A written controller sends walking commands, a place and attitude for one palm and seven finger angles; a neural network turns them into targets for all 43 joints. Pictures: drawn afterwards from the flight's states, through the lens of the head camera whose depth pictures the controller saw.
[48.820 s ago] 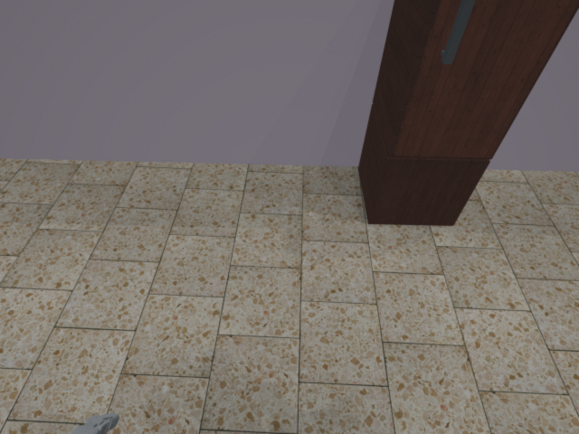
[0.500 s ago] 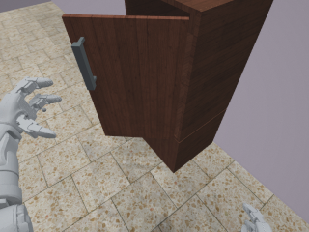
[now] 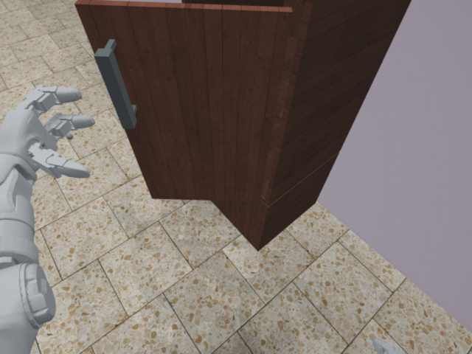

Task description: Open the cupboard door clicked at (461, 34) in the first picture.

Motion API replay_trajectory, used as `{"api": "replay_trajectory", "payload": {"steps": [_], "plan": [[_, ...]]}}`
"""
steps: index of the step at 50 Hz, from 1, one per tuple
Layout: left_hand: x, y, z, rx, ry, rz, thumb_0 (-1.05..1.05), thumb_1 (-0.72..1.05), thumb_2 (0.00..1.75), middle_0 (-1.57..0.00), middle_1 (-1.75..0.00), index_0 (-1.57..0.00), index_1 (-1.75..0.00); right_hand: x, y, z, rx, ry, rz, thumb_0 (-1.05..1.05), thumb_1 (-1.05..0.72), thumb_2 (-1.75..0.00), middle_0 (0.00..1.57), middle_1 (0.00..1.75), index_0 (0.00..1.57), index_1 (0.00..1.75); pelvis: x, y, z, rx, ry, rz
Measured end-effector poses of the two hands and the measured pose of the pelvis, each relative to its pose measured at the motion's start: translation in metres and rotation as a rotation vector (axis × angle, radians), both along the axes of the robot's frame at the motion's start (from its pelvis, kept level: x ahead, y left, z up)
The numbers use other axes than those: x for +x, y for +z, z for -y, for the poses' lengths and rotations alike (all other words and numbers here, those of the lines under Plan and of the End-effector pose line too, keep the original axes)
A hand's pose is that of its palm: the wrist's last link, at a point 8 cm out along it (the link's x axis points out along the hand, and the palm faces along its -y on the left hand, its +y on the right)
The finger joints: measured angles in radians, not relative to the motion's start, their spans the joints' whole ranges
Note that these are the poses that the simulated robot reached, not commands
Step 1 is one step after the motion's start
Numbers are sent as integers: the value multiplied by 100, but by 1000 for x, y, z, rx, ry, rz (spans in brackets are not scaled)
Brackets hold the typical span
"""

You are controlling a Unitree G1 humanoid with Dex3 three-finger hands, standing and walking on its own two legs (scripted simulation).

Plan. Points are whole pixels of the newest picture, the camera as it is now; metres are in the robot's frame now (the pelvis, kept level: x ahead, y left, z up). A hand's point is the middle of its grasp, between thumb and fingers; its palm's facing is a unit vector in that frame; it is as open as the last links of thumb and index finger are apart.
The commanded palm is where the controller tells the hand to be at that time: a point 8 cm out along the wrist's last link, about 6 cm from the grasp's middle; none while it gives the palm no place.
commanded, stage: move the hooked fingers beside the handle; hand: left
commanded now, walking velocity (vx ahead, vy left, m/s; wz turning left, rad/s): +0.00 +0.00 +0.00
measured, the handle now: (121, 86) +0.58 +0.23 +0.12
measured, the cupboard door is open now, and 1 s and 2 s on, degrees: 48 48 48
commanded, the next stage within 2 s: slide the fingers in behind the handle in 1.52 s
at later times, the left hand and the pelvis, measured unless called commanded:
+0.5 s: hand (84, 105) +0.50 +0.27 +0.14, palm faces -0.05 -1.00 +0.01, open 14.0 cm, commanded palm +0.48 +0.33 +0.13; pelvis +0.01 +0.01 -0.01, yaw -1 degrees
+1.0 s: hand (80, 100) +0.53 +0.30 +0.12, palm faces -0.01 -1.00 +0.01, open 14.0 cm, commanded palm +0.51 +0.34 +0.12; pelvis +0.03 +0.01 -0.01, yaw -2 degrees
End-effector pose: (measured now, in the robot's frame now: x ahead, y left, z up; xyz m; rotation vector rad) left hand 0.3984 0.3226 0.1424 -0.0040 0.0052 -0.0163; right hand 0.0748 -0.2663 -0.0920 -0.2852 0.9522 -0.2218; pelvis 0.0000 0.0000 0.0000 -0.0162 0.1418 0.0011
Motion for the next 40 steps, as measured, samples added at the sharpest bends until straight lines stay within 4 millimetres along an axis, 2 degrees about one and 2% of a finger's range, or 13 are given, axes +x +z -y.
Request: {"api": "replay_trajectory", "payload": {"steps": [6, 15, 28, 33, 40], "plan": [[19, -4, -7, -3, 17, -13, -1, -50, 30, -31, -120, -30, -120, -11, 0, -1, -5, -30, -43, 1, -90, -90, 20, 30, 20, 30, 3, -2, -3, -2, -13, -28], [43, -6, -19, 6, 7, -11, -1, -50, 30, -30, -120, -30, -120, -44, -4, 1, -32, -71, -198, 0, -90, -90, 20, 30, 20, 30, 6, -5, -8, -13, -8, -70], [93, -7, -2, -23, -25, -34, -1, -50, 30, -30, -120, -30, -120, -80, -4, -4, -36, -154, -347, 0, -90, -90, 20, 30, 20, 30, 14, -8, -13, -21, -16, -129], [108, -9, -6, 7, 4, -50, -1, -50, 30, -30, -120, -30, -120, -91, -4, -7, -30, -181, -388, 0, -90, -90, 20, 30, 20, 30, 15, -9, -12, -23, -23, -155], [120, 1, -15, -3, 6, -9, -1, -50, 30, -30, -120, -30, -120, -104, -3, -10, -20, -208, -466, 0, -90, -90, 20, 30, 20, 30, 21, -10, -11, -28, -29, -183]]}}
